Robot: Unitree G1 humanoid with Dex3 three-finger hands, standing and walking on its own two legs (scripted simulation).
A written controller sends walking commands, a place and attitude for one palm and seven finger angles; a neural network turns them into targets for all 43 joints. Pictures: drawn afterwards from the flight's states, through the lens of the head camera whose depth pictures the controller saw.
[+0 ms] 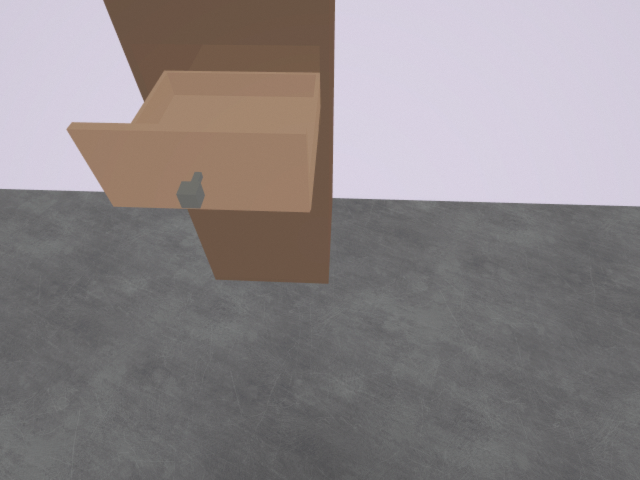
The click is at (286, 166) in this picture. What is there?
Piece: drawer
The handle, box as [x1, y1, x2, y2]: [176, 172, 204, 208]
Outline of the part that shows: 201,172 194,172 192,179 190,181 181,182 176,194 182,207 200,207 204,196 200,184 202,178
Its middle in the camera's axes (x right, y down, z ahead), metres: -0.22 -0.09 +0.66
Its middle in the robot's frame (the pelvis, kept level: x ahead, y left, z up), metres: +0.55 +0.25 +0.02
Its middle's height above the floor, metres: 0.80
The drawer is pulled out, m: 0.30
